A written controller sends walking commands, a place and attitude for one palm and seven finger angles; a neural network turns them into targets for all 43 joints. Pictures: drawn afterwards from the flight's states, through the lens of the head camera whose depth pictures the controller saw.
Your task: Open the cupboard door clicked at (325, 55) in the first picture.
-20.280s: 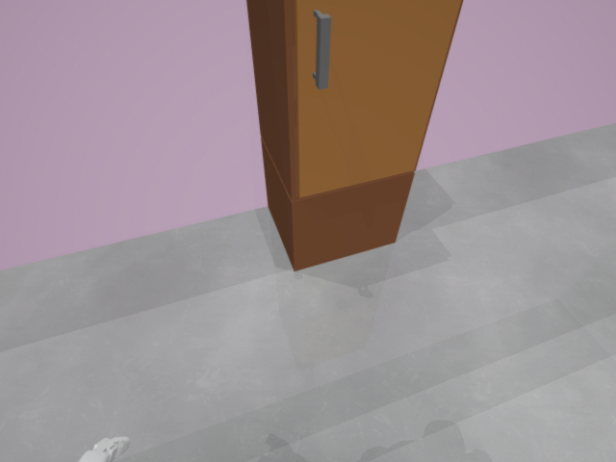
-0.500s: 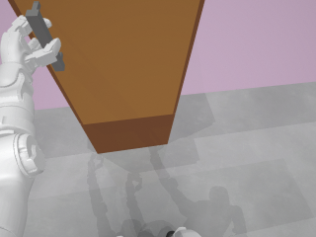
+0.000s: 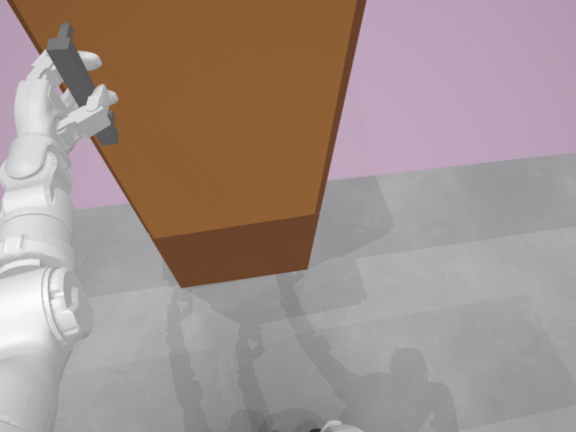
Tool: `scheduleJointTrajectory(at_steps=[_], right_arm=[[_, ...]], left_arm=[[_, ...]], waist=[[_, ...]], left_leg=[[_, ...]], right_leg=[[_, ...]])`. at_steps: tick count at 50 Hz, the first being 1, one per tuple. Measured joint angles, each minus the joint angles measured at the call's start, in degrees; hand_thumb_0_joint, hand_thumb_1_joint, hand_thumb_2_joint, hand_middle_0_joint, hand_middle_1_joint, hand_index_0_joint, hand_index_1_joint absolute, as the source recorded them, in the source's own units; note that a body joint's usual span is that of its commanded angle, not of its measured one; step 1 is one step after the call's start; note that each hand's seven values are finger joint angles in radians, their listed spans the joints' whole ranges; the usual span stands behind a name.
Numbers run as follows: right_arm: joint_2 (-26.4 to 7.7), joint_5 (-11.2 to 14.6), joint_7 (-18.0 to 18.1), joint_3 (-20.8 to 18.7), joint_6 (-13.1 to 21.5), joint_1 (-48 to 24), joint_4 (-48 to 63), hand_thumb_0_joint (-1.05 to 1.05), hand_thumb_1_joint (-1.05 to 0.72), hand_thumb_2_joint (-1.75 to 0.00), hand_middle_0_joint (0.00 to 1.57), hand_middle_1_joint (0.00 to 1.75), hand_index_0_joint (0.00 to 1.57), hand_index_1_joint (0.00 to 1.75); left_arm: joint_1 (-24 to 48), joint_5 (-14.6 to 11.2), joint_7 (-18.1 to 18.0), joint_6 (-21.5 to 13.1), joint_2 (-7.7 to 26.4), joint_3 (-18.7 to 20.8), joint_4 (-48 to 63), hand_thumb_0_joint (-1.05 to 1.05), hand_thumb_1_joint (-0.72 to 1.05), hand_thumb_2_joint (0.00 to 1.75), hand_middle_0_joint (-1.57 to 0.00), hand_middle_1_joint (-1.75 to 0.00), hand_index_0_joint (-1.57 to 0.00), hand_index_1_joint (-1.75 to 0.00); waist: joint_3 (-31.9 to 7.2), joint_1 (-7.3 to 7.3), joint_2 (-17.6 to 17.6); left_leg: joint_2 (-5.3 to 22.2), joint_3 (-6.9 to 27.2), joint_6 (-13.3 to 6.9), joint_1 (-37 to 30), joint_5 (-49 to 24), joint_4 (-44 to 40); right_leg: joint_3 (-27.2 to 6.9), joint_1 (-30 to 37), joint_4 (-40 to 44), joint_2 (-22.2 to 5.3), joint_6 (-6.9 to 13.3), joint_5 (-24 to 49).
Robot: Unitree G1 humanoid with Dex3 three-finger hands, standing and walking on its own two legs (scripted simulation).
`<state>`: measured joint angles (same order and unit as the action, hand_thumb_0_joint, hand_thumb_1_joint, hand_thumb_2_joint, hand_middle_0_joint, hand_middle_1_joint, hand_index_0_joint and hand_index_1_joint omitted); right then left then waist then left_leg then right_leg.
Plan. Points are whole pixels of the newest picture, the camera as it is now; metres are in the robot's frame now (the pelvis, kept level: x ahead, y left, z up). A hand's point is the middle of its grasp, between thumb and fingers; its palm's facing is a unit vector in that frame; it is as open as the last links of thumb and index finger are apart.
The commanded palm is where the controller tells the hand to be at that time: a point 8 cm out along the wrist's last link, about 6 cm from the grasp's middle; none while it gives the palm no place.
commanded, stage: pull the door open along its arc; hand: left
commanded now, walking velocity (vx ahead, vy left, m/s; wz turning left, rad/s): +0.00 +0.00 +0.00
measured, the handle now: (89, 88) +0.56 +0.23 +0.14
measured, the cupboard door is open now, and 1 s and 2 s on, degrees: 2 29 40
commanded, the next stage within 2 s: open thumb and fingers to let go in 1.18 s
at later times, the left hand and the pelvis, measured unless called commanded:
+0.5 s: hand (134, 162) +0.42 +0.15 +0.15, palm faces +0.52 -0.86 +0.01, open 5.8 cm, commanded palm +0.37 +0.19 +0.14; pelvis -0.01 -0.01 +0.01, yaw +3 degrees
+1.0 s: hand (162, 200) +0.36 +0.11 +0.15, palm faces +0.47 -0.88 +0.03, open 6.0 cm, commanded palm +0.29 +0.14 +0.14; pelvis +0.00 -0.03 +0.02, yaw +2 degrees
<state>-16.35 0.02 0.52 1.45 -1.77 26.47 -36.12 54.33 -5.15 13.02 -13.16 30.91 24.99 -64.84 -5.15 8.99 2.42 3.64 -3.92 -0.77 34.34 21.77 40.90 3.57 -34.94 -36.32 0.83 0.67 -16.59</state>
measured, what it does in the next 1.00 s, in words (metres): stands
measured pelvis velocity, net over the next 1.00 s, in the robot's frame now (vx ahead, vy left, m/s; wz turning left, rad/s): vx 0.00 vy -0.03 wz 0.04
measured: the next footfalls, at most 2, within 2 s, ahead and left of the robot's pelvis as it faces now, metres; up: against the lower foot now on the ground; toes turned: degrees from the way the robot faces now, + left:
none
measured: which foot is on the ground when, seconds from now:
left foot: down 0.00-1.00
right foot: down 0.00-1.00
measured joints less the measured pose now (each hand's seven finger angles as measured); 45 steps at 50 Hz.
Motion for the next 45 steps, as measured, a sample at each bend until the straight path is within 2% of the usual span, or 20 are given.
scheduleJointTrajectory(at_steps=[6,10,11,15,19,24,27,30,36,41,45], right_arm=[[0.1,1.1,-0.4,-0.7,-0.6,-0.6,0.9,0.00,-0.90,-0.90,0.21,0.30,0.20,0.30],[0.4,1.9,-0.7,-1.1,-0.4,-2.4,1.9,0.01,-0.90,-0.90,0.21,0.30,0.20,0.30],[0.5,2.0,-0.8,-1.4,-0.1,-3.0,2.1,0.01,-0.90,-0.90,0.21,0.30,0.20,0.30],[1.2,1.9,-1.4,-1.6,1.4,-7.3,1.6,0.01,-0.91,-0.90,0.20,0.30,0.20,0.30],[2.3,0.8,-1.1,-1.3,2.0,-12.5,0.8,0.01,-0.91,-0.90,0.20,0.30,0.20,0.30],[3.9,-1.1,-0.4,-0.7,2.4,-17.1,0.1,0.01,-0.91,-0.90,0.20,0.30,0.20,0.30],[4.8,-1.9,0.1,-0.4,2.4,-17.6,-0.3,0.01,-0.91,-0.90,0.20,0.30,0.20,0.30],[5.6,-2.3,0.8,-0.2,2.1,-16.7,-1.2,0.00,-0.90,-0.90,0.21,0.30,0.20,0.30],[5.2,-2.3,1.8,-0.8,1.5,-12.7,-3.4,0.01,-0.90,-0.90,0.21,0.30,0.20,0.30],[3.8,-1.9,1.9,-2.0,1.3,-9.3,-4.7,0.01,-0.90,-0.90,0.21,0.30,0.20,0.30],[2.9,-1.5,1.7,-2.7,1.3,-7.9,-5.0,0.01,-0.90,-0.90,0.20,0.30,0.20,0.30]], left_arm=[[-10.2,-3.3,0.0,2.0,-5.0,-1.7,11.2,-0.01,0.69,0.78,-0.32,-1.32,-0.30,-1.30],[-18.9,-5.5,-0.9,4.3,-9.6,-4.4,22.0,-0.01,0.68,0.76,-0.32,-1.33,-0.29,-1.30],[-21.2,-5.9,-2.1,5.4,-11.4,-5.1,25.5,-0.01,0.68,0.76,-0.33,-1.33,-0.29,-1.29],[-26.8,-6.0,-13.1,8.0,-20.0,-8.4,36.2,0.00,0.65,0.76,-0.32,-1.33,-0.31,-1.26],[-25.6,-2.9,-24.8,11.0,-26.4,-10.6,39.2,-0.01,0.64,0.77,-0.32,-1.33,-0.34,-1.28],[-19.6,3.9,-38.5,15.3,-29.6,-12.8,35.7,-0.01,0.69,0.81,-0.33,-1.31,-0.36,-1.31],[-17.7,5.8,-43.0,16.0,-30.2,-13.4,33.5,-0.01,0.72,0.83,-0.33,-1.31,-0.37,-1.32],[-16.9,6.2,-44.1,15.1,-30.0,-13.2,31.7,-0.01,0.71,0.84,-0.32,-1.32,-0.35,-1.33],[-17.8,5.6,-42.0,12.6,-28.5,-13.0,30.3,-0.01,0.72,0.83,-0.34,-1.33,-0.34,-1.34],[-22.2,4.4,-40.4,11.7,-28.3,-13.5,33.7,-0.01,0.72,0.80,-0.35,-1.34,-0.34,-1.34],[-27.8,3.5,-39.9,11.9,-29.7,-15.4,39.4,-0.01,0.72,0.77,-0.35,-1.34,-0.34,-1.34]], waist=[[-1.0,-2.09,0.4],[-1.4,-3.78,0.7],[-1.5,-4.42,0.8],[-0.9,-6.43,1.0],[0.3,-7.80,0.5],[0.9,-8.40,0.1],[0.7,-8.39,0.0],[0.7,-8.34,-0.3],[1.1,-7.99,-0.2],[1.2,-7.92,0.5],[1.4,-8.22,0.8]], left_leg=[[0.0,-0.7,0.1,-4.2,-0.1,-2.2],[-0.2,-1.0,0.1,-7.8,-0.4,-3.9],[-0.2,-1.0,0.1,-8.6,-0.4,-4.3],[-0.7,-0.5,0.2,-10.9,-0.8,-5.1],[-1.3,0.7,0.4,-11.7,-1.6,-5.3],[-1.9,1.9,0.8,-11.0,-2.8,-5.4],[-2.0,2.3,1.1,-10.7,-3.3,-5.7],[-1.8,2.6,1.4,-10.9,-3.6,-6.1],[-1.3,2.8,1.9,-12.0,-3.6,-6.5],[-1.0,2.1,2.0,-14.1,-3.8,-7.8],[-0.9,1.6,2.0,-16.4,-4.1,-9.3]], right_leg=[[-0.7,3.6,1.6,0.2,0.0,0.0],[-1.0,6.9,2.8,0.1,0.0,0.0],[-1.0,7.7,3.1,0.1,-0.1,0.1],[-0.5,10.2,3.7,-0.3,-0.1,0.1],[0.7,11.3,3.1,-1.1,0.1,0.0],[1.9,10.7,2.3,-1.7,0.5,0.0],[2.3,10.3,2.2,-1.8,0.9,0.1],[2.6,10.6,2.4,-1.6,1.2,0.1],[2.8,11.7,2.8,-1.0,1.7,0.1],[2.1,13.3,3.9,-0.7,1.8,0.4],[1.6,15.2,5.0,-0.5,1.8,0.7]])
